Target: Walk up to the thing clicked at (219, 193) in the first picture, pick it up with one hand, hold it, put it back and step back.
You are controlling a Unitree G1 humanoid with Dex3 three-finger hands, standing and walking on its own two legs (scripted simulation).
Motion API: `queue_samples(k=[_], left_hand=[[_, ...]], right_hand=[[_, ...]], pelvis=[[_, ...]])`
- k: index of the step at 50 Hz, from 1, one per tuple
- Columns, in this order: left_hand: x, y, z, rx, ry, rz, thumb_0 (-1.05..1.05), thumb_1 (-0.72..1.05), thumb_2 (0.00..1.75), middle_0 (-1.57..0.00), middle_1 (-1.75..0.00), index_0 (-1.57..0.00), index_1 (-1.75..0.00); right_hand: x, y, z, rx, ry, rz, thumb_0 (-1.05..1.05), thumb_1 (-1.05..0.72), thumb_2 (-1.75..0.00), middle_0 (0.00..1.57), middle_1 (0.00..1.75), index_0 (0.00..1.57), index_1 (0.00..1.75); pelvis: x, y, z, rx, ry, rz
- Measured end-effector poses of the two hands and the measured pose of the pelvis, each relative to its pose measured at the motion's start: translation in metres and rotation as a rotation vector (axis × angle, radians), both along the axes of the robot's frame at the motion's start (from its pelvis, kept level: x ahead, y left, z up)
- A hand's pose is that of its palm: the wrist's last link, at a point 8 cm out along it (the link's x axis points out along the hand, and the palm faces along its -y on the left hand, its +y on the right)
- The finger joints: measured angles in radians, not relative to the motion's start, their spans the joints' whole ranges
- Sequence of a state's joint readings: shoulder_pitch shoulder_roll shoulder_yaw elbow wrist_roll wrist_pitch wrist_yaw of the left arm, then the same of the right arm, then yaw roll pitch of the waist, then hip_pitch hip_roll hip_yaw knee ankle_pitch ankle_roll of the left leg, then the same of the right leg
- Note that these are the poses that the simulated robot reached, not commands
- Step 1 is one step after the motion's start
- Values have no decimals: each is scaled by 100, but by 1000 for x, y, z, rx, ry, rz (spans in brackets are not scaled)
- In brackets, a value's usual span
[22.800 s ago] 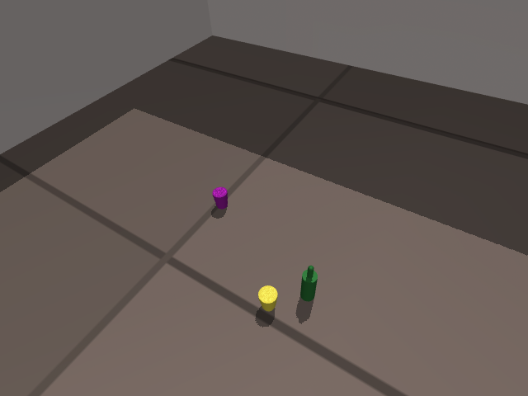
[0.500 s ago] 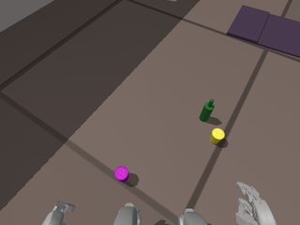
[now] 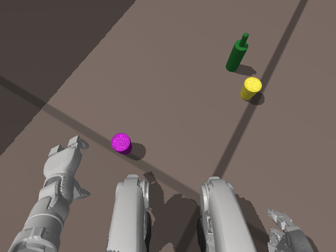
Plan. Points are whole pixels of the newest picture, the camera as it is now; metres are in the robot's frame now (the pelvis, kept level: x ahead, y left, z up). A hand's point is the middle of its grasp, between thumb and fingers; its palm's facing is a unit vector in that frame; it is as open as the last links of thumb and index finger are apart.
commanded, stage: rise first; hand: left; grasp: from above
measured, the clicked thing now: (123, 145) +0.47 +0.22 -0.41
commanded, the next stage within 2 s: none
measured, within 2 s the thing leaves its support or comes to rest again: neither
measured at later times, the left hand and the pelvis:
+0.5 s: hand (91, 162) +0.37 +0.28 -0.24, palm faces -0.47 -0.12 -0.87, open 14.2 cm; pelvis -0.02 +0.01 -0.08, yaw -3 degrees
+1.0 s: hand (99, 157) +0.39 +0.27 -0.28, palm faces -0.46 -0.05 -0.89, open 14.1 cm; pelvis -0.01 +0.00 -0.11, yaw -4 degrees
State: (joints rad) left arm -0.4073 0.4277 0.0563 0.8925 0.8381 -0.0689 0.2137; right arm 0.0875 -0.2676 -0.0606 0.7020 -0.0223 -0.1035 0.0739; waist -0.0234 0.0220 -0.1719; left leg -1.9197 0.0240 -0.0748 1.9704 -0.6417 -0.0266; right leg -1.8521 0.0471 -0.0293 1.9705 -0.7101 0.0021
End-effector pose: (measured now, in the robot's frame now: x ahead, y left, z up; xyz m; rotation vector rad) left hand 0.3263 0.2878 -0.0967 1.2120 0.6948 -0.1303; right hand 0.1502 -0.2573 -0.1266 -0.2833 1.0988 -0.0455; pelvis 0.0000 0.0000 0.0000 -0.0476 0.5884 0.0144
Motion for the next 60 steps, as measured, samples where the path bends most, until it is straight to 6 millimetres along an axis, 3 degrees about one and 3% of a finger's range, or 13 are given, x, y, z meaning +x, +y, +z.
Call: queue_samples(k=[7, 14, 36, 47, 60], left_hand=[[15, 0, -35, 61, -16, -100, 0, -50, 100, -8, -106, -8, -106], [32, -3, -58, 100, -43, -189, 0, -52, 101, -7, -105, -8, -104], [63, -13, -110, 185, -58, -317, 0, -53, 101, -9, -100, -8, -100], [72, -20, -126, 198, -67, -341, 0, -52, 99, -9, -101, -9, -100], [80, -24, -138, 193, -68, -338, 0, -50, 98, -10, -100, -11, -99]], right_hand=[[-52, -7, -36, -30, 114, -55, 1, -88, -90, 20, 30, 20, 30], [-78, -9, -50, -68, 171, -80, 1, -89, -90, 20, 30, 20, 30], [-70, -4, -87, -72, 200, -37, 0, -91, -90, 20, 30, 20, 30], [-75, -4, -104, -61, 238, -41, 0, -91, -90, 20, 30, 20, 30], [-88, -8, -110, -72, 273, -43, 0, -91, -90, 20, 30, 20, 30]], pelvis=[[-13, -1, -36, -7, -8, -8], [-18, 3, -58, -24, -18, -13], [-13, 5, -96, -36, -1, -30], [-9, 4, -109, -31, 2, -39], [-8, 3, -118, -32, -2, -45]])
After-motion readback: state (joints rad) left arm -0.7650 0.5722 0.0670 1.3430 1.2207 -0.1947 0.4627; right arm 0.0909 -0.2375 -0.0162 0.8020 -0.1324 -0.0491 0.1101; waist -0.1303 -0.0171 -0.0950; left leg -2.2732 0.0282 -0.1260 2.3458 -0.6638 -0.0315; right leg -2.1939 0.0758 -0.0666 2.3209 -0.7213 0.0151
